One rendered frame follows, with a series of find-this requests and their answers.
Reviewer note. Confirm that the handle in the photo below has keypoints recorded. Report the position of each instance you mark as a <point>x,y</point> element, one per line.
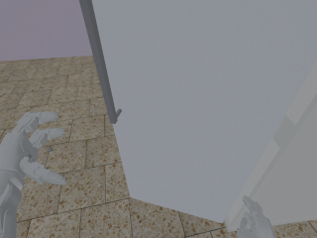
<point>96,47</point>

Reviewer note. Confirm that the right robot hand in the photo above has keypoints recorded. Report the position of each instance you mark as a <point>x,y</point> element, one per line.
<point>260,225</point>

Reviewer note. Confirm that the robot left forearm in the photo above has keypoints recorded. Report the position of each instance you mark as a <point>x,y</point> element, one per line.
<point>11,185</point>

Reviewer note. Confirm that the fridge door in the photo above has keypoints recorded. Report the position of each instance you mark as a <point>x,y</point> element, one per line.
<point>202,85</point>

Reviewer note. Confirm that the left robot hand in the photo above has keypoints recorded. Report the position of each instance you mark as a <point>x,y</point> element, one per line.
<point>15,147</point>

